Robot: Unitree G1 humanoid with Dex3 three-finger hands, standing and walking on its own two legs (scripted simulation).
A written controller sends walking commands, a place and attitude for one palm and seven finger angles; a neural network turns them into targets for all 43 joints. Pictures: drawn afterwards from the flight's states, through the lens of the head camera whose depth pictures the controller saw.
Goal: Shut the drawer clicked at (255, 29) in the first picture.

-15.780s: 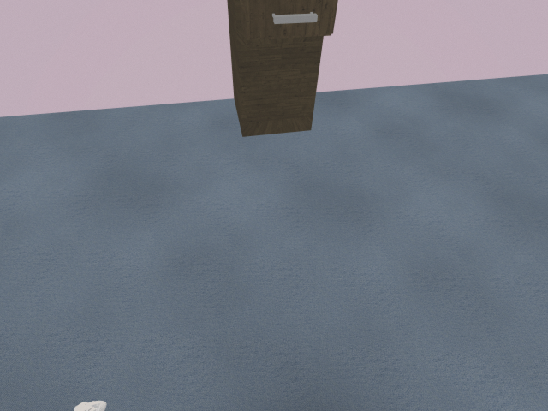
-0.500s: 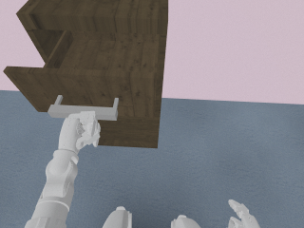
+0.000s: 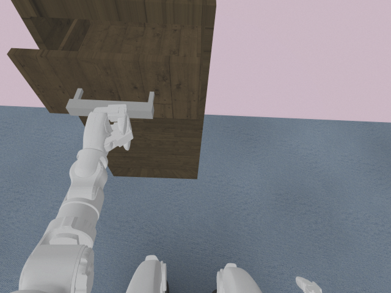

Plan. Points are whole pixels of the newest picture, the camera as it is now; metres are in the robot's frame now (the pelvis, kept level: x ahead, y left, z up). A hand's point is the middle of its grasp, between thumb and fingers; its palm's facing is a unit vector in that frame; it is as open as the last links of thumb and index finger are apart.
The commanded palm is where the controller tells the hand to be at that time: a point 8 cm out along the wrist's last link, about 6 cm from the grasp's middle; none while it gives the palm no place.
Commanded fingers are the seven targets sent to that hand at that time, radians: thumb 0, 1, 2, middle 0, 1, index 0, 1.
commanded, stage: push the drawer shut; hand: left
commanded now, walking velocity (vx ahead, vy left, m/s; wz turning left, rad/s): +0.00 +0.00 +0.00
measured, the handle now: (113, 101) +0.51 +0.18 +0.06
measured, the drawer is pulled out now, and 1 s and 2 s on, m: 0.13 0.01 0.00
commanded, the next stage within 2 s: pull the fist back off the drawer in 1.48 s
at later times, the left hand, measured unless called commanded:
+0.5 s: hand (131, 108) +0.50 +0.14 +0.06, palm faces -0.05 -1.00 -0.04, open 2.8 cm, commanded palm +0.49 +0.18 +0.06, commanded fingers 0.00 0.90 0.90 -1.40 -1.60 -1.40 -1.60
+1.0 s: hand (135, 90) +0.55 +0.14 +0.06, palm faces -0.03 -1.00 -0.04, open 3.0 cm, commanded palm +0.55 +0.17 +0.06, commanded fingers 0.00 0.90 0.90 -1.40 -1.60 -1.40 -1.60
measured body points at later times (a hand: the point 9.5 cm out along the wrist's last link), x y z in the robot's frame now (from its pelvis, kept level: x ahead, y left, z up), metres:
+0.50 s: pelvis +0.00 +0.01 -0.01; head +0.12 +0.03 +0.42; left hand +0.49 +0.19 +0.06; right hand +0.02 -0.25 -0.12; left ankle +0.07 +0.12 -0.65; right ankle +0.02 -0.11 -0.65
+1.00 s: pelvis +0.00 +0.01 -0.02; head +0.15 +0.03 +0.41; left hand +0.54 +0.19 +0.06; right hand +0.00 -0.26 -0.13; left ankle +0.07 +0.12 -0.65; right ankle +0.02 -0.11 -0.65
